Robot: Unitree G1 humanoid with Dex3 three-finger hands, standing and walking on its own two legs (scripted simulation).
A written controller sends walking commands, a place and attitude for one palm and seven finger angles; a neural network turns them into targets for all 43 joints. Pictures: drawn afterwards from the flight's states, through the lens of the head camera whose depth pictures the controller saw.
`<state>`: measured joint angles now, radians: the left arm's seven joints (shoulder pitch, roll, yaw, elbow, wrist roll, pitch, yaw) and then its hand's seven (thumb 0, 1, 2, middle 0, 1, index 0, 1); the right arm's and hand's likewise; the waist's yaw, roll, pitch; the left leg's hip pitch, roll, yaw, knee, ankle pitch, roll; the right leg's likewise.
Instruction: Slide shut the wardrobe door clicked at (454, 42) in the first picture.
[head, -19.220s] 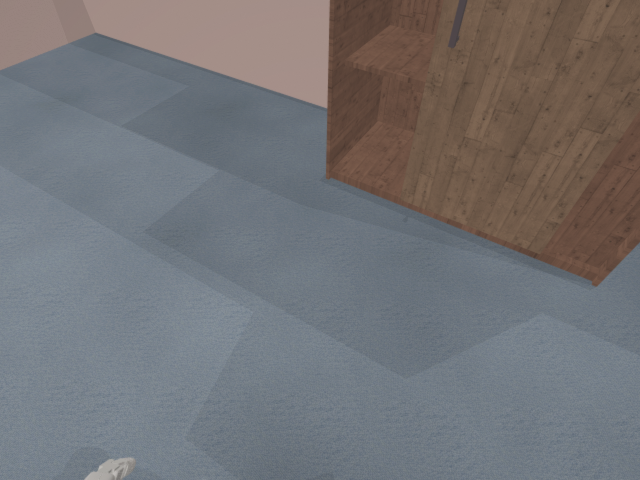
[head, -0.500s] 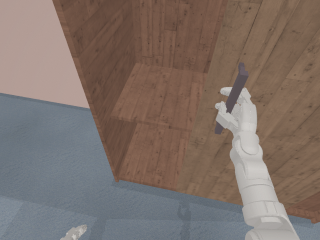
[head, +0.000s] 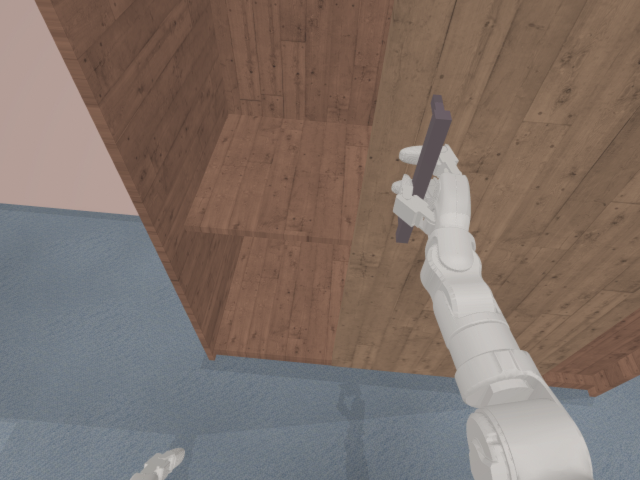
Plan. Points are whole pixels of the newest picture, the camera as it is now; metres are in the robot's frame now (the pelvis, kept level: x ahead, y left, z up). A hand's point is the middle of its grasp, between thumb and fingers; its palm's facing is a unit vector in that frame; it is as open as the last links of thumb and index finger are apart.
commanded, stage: tug the door sideways, standing still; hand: right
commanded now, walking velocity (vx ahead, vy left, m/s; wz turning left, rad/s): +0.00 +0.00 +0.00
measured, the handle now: (417, 177) +0.49 -0.08 +0.11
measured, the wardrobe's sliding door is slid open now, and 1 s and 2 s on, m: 0.37 0.37 0.24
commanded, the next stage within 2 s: step sideways, sliding the door along in 0.16 s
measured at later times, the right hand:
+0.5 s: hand (404, 202) +0.44 -0.06 +0.12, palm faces -0.04 +0.99 -0.10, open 5.7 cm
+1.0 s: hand (396, 201) +0.44 -0.05 +0.12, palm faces +0.08 +0.99 -0.14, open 6.0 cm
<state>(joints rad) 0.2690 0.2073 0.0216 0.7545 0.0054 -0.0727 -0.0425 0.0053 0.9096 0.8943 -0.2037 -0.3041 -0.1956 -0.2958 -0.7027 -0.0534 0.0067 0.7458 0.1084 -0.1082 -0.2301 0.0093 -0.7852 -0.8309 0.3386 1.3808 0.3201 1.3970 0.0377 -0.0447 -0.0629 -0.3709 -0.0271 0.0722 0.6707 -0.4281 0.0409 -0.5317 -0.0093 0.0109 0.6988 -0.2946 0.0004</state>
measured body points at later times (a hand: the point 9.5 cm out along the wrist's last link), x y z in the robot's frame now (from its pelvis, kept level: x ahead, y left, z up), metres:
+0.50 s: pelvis -0.02 +0.00 -0.01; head +0.02 +0.02 +0.44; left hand +0.03 +0.26 -0.14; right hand +0.43 -0.11 +0.13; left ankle -0.06 +0.09 -0.72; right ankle +0.03 -0.12 -0.72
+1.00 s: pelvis +0.03 +0.09 +0.00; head +0.10 +0.10 +0.44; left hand +0.23 +0.29 -0.11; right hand +0.43 -0.10 +0.13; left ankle +0.12 +0.25 -0.72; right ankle +0.02 -0.10 -0.72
